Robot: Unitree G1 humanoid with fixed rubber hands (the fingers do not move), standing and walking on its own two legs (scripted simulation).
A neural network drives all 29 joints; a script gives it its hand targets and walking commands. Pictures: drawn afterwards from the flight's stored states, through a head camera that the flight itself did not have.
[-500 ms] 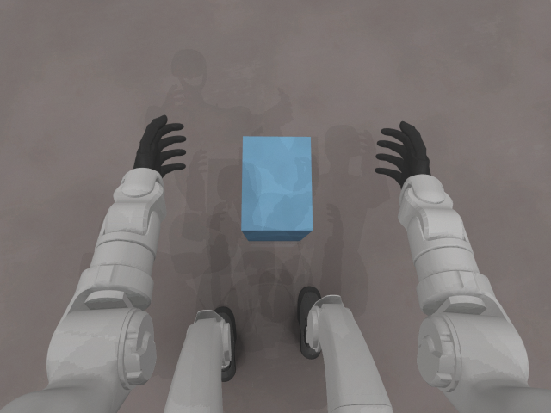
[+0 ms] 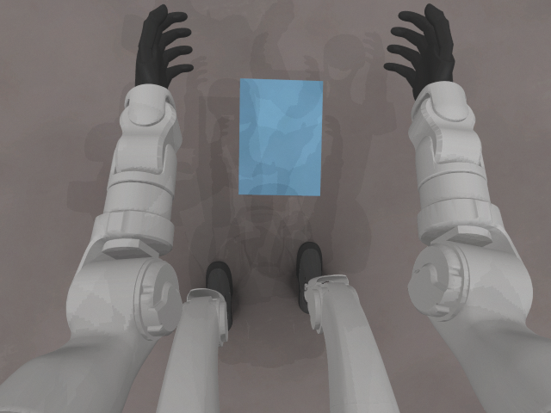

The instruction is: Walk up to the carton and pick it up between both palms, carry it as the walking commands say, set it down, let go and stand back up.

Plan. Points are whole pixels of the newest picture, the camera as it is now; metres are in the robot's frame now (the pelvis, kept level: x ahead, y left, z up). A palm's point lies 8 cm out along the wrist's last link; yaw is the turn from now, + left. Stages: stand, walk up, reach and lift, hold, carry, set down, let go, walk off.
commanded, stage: reach and lift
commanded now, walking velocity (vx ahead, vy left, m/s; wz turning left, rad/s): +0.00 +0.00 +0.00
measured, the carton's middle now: (276, 147) +0.48 -0.05 -0.52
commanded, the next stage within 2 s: none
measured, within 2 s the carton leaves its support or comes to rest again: neither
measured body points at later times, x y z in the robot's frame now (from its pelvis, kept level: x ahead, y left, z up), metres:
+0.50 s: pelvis -0.02 +0.00 -0.14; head +0.33 -0.01 +0.14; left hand +0.52 +0.13 -0.30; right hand +0.50 -0.22 -0.29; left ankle +0.04 +0.14 -0.63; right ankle +0.08 -0.13 -0.63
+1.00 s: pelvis -0.06 +0.00 -0.25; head +0.32 -0.02 -0.01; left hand +0.51 +0.12 -0.43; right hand +0.50 -0.21 -0.42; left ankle +0.04 +0.14 -0.63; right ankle +0.07 -0.13 -0.63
